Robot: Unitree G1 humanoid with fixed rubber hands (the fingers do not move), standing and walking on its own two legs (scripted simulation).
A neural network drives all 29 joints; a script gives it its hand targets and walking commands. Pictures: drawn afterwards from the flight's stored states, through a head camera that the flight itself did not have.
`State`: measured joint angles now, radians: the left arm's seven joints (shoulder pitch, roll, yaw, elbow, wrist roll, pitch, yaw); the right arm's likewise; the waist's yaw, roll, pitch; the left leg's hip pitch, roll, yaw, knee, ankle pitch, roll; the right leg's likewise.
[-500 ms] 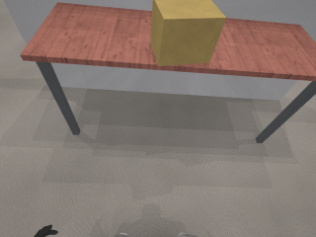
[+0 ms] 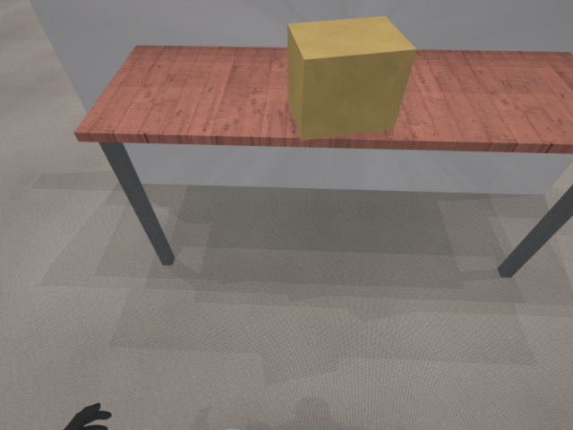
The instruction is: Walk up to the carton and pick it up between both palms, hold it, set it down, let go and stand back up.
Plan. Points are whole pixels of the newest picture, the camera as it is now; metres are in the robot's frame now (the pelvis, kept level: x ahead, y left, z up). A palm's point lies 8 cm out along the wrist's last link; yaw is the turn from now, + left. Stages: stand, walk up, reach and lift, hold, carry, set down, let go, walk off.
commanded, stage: walk up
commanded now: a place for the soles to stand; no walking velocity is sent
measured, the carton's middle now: (342, 78) +0.87 -0.14 +0.04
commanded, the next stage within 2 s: none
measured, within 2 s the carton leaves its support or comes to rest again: neither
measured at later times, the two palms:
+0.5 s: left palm out of the picture +0.09 +0.35 -0.08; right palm out of the picture +0.09 -0.27 -0.07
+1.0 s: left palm (88, 360) +0.26 +0.32 -0.09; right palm (508, 370) +0.23 -0.32 -0.07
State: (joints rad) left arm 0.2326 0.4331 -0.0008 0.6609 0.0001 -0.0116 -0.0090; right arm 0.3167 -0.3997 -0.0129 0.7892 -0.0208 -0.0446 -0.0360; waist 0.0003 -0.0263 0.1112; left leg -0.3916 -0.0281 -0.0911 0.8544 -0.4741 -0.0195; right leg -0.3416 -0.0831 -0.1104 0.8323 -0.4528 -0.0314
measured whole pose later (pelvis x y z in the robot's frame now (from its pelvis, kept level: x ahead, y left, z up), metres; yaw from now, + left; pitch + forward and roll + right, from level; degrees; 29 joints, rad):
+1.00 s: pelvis +0.17 +0.00 +0.01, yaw -1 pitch +1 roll +1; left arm 0.34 0.50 0.00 0.66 0.00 -0.01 -0.10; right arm 0.32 -0.41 -0.01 0.81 -0.02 -0.10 0.01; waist 0.00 -0.07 0.06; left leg -0.24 0.10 0.02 0.69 -0.46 0.01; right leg -0.49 -0.08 -0.03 0.70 -0.27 -0.01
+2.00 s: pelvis +0.45 -0.15 +0.01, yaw -8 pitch +0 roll +1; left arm 0.37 0.47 0.00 0.66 0.00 -0.03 -0.02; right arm 0.31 -0.42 -0.01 0.85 -0.01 -0.07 -0.02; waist 0.00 0.03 0.06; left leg -0.50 0.00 -0.01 1.05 -0.45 0.02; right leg -0.37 -0.02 -0.06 0.70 -0.32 -0.04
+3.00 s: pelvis +0.46 -0.11 +0.00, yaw -7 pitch -2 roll -1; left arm 0.28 0.46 0.00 0.67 0.00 -0.01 -0.01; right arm 0.28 -0.43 -0.01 0.87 -0.01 -0.04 -0.02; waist 0.00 0.00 0.06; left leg -0.42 -0.01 -0.02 0.79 -0.34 0.02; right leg -0.37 -0.04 -0.06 0.78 -0.38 0.00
